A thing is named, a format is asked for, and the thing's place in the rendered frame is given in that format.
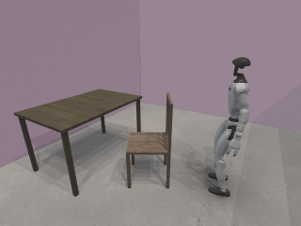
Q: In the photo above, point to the table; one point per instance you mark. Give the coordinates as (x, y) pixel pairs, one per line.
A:
(66, 114)

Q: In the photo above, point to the left robot hand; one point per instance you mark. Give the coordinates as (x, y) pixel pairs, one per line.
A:
(234, 144)

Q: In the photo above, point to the robot left upper arm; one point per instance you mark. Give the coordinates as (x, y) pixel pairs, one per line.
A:
(241, 91)

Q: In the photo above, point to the chair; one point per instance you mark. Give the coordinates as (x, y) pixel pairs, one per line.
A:
(152, 143)

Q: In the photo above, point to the robot left forearm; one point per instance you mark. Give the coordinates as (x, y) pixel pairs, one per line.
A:
(240, 128)

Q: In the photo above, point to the robot left shin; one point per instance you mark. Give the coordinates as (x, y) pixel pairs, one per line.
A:
(220, 172)

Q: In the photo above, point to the right robot thigh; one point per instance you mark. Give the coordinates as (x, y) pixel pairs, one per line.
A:
(220, 131)

